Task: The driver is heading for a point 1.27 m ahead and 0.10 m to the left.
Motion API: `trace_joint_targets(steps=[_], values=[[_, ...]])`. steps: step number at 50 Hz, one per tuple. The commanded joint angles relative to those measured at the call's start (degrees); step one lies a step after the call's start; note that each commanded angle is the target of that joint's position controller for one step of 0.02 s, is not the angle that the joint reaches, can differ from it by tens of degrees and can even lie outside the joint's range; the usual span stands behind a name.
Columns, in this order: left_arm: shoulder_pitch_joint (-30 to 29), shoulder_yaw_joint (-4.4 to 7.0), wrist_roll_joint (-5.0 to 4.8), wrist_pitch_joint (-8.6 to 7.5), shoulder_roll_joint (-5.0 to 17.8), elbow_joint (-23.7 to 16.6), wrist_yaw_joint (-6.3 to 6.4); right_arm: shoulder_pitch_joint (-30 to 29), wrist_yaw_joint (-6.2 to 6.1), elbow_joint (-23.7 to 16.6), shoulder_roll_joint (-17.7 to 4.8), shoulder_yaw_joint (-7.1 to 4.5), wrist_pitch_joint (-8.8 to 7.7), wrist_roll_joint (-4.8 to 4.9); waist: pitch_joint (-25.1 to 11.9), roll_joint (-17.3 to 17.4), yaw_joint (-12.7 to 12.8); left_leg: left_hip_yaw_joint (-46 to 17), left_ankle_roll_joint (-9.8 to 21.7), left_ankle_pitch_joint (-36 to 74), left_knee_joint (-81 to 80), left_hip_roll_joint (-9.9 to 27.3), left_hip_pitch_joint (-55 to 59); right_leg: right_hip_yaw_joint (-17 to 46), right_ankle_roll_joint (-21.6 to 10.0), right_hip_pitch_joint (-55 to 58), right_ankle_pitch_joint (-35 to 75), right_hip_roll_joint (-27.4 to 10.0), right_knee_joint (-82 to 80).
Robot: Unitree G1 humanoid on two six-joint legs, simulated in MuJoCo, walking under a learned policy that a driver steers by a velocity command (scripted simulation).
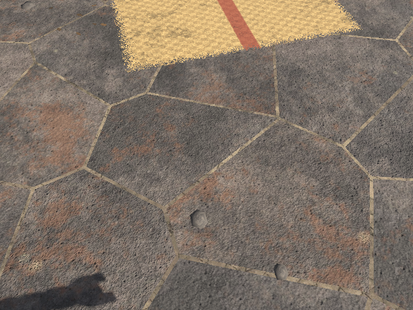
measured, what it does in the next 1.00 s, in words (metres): steps on the spot: left foot, then right foot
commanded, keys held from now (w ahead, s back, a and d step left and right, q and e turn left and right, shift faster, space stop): q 0.38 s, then e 0.38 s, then w+e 0.24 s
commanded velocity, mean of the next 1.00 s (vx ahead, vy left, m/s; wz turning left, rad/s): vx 0.05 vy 0.00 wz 0.07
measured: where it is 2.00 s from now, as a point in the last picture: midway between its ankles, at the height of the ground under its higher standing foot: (241, 292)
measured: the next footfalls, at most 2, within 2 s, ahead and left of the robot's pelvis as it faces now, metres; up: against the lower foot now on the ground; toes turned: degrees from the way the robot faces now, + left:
left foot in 0.28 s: +0.06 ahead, +0.15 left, +0.00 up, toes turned +5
right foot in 0.66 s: +0.11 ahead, -0.08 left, +0.00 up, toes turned +12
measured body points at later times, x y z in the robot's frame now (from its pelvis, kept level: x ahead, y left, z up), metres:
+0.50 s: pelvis +0.02 +0.05 +0.01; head +0.05 +0.08 +0.46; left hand +0.08 +0.36 -0.11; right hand +0.25 -0.18 -0.07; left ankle +0.04 +0.14 -0.73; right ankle +0.06 -0.11 -0.66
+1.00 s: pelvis +0.06 +0.05 +0.01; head +0.07 +0.06 +0.46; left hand +0.19 +0.34 -0.09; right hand +0.17 -0.23 -0.09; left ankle +0.02 +0.14 -0.73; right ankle +0.07 -0.10 -0.67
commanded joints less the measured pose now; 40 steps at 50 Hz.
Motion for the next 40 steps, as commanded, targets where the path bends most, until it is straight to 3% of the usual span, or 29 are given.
trace_joint_targets(steps=[1,2,3,4,5,8,11,13,14,15,16,17,18,19,20,21,25,27,29,32,33,34,35,36,38,40], values=[[1.4,2.96,0.48,-0.82,9.3,-3.2,0.85,-1.7,0.27,-5.7,-6.2,-2.24,-0.38,-0.15,-4.8,-10.9,0.0,2.3,0.8,-5.1,8.1,-0.2,-8.0,14.7,-9.0,8.6,32.3,-18.5,-8.0],[0.0,2.85,0.44,-1.12,9.0,-4.3,1.28,-1.6,0.75,-6.0,-6.4,-2.51,-0.34,-0.73,-4.8,-12.3,0.4,3.8,-0.6,-19.3,17.5,1.3,-11.5,18.2,-13.0,9.5,40.9,-24.9,-8.4],[-0.4,2.61,0.32,-1.37,8.5,-5.2,1.57,-1.9,1.09,-6.1,-7.7,-3.20,-0.20,-0.73,-4.0,-8.2,0.7,3.6,-1.8,-22.9,25.5,3.1,-14.0,18.4,-14.8,10.0,46.0,-26.8,-8.0],[-1.8,2.56,-0.05,-1.57,8.4,-5.8,1.65,-1.5,1.18,-5.9,-7.2,-3.33,0.25,-0.25,-3.0,-5.3,-0.1,3.3,-2.8,-22.4,27.8,4.3,-15.8,15.9,-14.0,10.8,47.0,-25.9,-7.4],[-2.7,2.80,-0.72,-1.62,9.1,-5.8,1.50,-1.6,1.28,-6.0,-5.7,-2.84,0.67,0.08,-1.8,-5.2,-0.2,3.8,-3.5,-19.6,25.4,5.5,-17.2,12.4,-11.9,12.1,46.5,-23.6,-7.1],[-1.0,3.45,-1.02,-0.30,10.7,-5.0,1.10,-4.3,2.31,-7.5,-3.4,-1.75,0.96,0.64,-2.0,-9.3,2.4,9.3,-4.7,-12.7,18.0,5.1,-11.9,3.7,-9.3,12.2,48.4,-18.4,-6.3],[-0.8,3.64,-1.63,0.08,11.5,-4.9,0.63,-3.5,3.07,-8.3,-4.9,-2.45,1.10,0.59,-4.0,-11.1,2.4,13.3,-3.2,-10.0,8.8,3.5,-2.6,-0.5,-7.8,9.9,47.4,-17.9,-3.8],[-2.0,3.45,-2.66,-0.88,11.1,-4.8,0.27,2.1,2.65,-6.9,-6.4,-3.67,1.33,0.12,-6.3,-10.2,-1.0,15.2,-0.6,-1.9,-1.5,0.9,7.3,-3.7,-5.4,6.9,48.2,-16.6,3.9],[-0.3,3.08,-2.62,-1.89,9.8,-4.2,-0.17,6.4,1.81,-6.2,-8.6,-4.67,1.33,-0.11,-8.3,-7.0,-3.1,12.0,1.9,8.3,-7.8,1.0,16.8,-6.6,-2.0,1.3,42.6,-14.0,12.2],[-0.5,2.14,0.22,-2.63,7.0,-6.0,-0.60,9.9,0.47,-7.0,-15.2,-6.18,1.31,-0.22,-10.9,6.7,-3.6,-7.9,8.2,36.2,-8.2,14.1,30.6,-8.0,3.4,-15.6,9.3,-8.6,28.7],[-1.8,1.24,1.20,-3.00,5.4,-8.1,-0.76,9.8,0.86,-8.0,-18.5,-6.04,0.38,-2.81,-18.3,13.6,-3.3,-28.9,22.0,41.1,-10.2,27.6,31.1,0.8,5.1,-24.0,-20.6,-0.7,41.2],[-3.7,2.11,-0.23,-2.47,8.5,-7.1,-0.96,7.8,1.50,-8.0,-14.1,-4.83,-0.54,-2.38,-16.5,3.8,-4.7,-23.1,21.6,32.2,-11.5,26.1,27.4,5.7,5.3,-24.6,-19.3,-3.9,44.9],[-4.7,2.16,-1.15,-2.09,8.7,-7.2,-0.81,4.7,1.39,-7.7,-12.2,-4.19,-1.04,-1.62,-10.4,2.5,-2.9,-17.1,18.0,24.6,-12.2,22.3,21.5,5.0,4.6,-25.1,-14.5,-4.8,43.2],[-4.2,2.37,-0.68,-1.75,8.4,-6.1,-0.11,2.1,0.97,-7.5,-11.0,-3.98,-0.93,-0.66,-7.3,-0.5,-1.4,-13.4,14.3,16.0,-13.1,18.3,17.6,4.7,4.6,-24.7,-9.8,-5.8,39.1],[-3.1,2.63,-0.23,-1.28,9.0,-5.5,0.45,-0.8,0.52,-7.7,-9.7,-3.41,-0.66,-0.24,-6.2,0.8,-0.1,-10.2,12.4,13.4,-13.5,16.5,14.2,4.3,5.2,-22.5,-6.0,-6.5,36.0],[-1.5,2.58,-0.21,-0.96,8.5,-4.6,0.37,-2.0,0.19,-8.0,-8.9,-2.91,-0.48,-0.81,-6.8,2.7,0.7,-7.4,11.9,14.4,-13.9,14.7,10.7,2.8,5.9,-18.3,-3.3,-5.7,36.1],[0.4,0.78,-0.73,-0.61,4.0,-3.3,-0.01,-2.5,-0.40,-5.8,-4.0,-1.05,-0.92,-2.17,-8.2,5.1,0.6,-1.5,11.1,8.9,-14.7,12.6,8.4,2.0,6.9,-10.3,1.0,-7.1,22.3],[-1.5,0.10,-0.67,-0.72,3.4,-3.6,-0.49,-1.2,-0.32,-4.0,-3.7,-0.76,-1.07,-2.80,-7.0,6.6,-1.2,-1.9,11.3,0.5,-15.8,13.4,7.4,1.6,6.5,-6.5,1.6,-7.7,15.1],[-2.1,0.48,-1.07,-0.88,5.6,-4.0,-0.81,-1.1,-0.09,-2.8,-5.6,-1.09,-0.97,-3.01,-4.7,6.8,-1.8,-3.7,11.6,-6.1,-16.1,14.7,6.4,0.6,5.5,-4.8,1.2,-6.9,11.0],[-0.9,0.78,-0.75,-1.38,6.9,-4.1,-1.12,-1.4,-0.55,-1.8,-6.9,-1.34,-0.54,-1.60,-2.0,4.0,-0.2,-4.0,9.0,-8.8,-13.3,14.4,6.5,-0.9,2.8,-2.4,7.5,-5.4,0.4],[-1.0,0.88,-0.28,-1.54,8.1,-4.8,-1.15,0.2,-0.82,-1.1,-6.7,-1.35,-0.60,-1.47,-1.4,1.6,-0.5,-2.9,6.7,-8.0,-10.8,13.1,7.0,1.9,1.4,-2.3,14.2,-6.9,-2.4],[-1.4,1.51,-0.23,-1.70,11.4,-5.7,-0.98,2.2,-1.03,-1.5,-6.4,-1.49,-0.79,-2.26,-1.7,-4.8,-2.9,1.2,3.9,-8.9,-5.8,8.8,6.7,7.4,-0.8,-2.8,24.0,-10.8,-2.6],[-1.3,2.30,-1.17,-1.67,12.7,-4.8,-1.01,1.5,-1.33,-2.1,-4.9,-1.43,-0.86,-2.64,-2.0,-12.4,-3.5,8.7,0.8,-9.0,-1.4,3.2,7.5,12.7,-4.7,-6.2,18.2,-12.7,-6.0],[-1.2,2.10,-0.94,-1.84,11.2,-5.4,-1.14,-2.0,-1.70,-2.7,-4.7,-1.52,-0.74,-2.62,-1.1,-14.5,-1.5,10.4,-0.8,-7.6,3.6,1.2,7.4,18.4,-7.2,-7.6,14.5,-15.2,-10.0],[-1.7,1.78,-0.39,-2.27,10.0,-5.9,-0.81,-3.3,-1.88,-3.3,-3.2,-1.73,-0.33,-1.78,-1.7,-16.6,-1.0,8.6,-0.4,-10.1,6.7,0.4,4.3,22.9,-9.2,-4.5,17.6,-17.0,-10.9],[0.7,2.25,-1.53,-2.66,10.1,-5.6,-0.52,-2.5,-0.92,-3.7,-2.6,-1.90,-0.82,-1.57,-5.0,-15.3,-0.3,7.5,0.5,-19.0,8.0,0.3,2.0,24.8,-10.0,0.4,7.4,-16.6,-10.5]])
